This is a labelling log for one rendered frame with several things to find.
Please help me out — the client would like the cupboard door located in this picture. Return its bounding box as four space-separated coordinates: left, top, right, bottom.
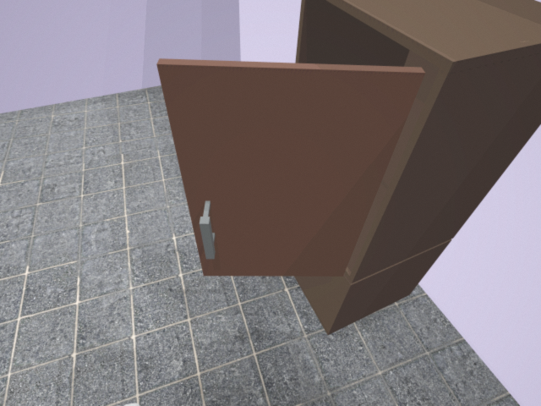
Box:
156 58 425 277

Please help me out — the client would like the handle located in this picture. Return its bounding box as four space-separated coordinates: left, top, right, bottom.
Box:
199 200 216 259

